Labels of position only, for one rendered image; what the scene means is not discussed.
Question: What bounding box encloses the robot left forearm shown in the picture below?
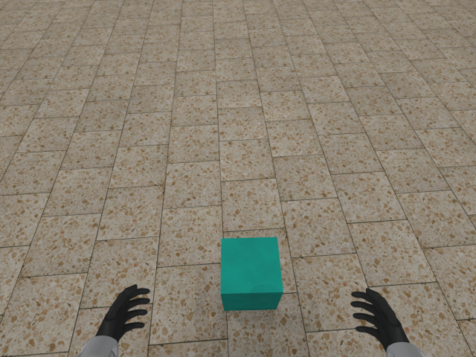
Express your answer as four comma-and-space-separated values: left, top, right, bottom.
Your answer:
76, 335, 118, 357

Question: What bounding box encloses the robot right forearm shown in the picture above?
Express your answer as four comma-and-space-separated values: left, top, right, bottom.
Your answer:
386, 342, 425, 357

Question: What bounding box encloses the robot left hand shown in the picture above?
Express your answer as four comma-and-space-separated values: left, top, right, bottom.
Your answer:
96, 284, 150, 342

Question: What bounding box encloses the carton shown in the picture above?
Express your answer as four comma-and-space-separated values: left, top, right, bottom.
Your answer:
221, 237, 283, 311

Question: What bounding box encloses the robot right hand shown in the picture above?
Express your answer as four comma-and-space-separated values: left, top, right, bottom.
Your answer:
350, 288, 410, 352

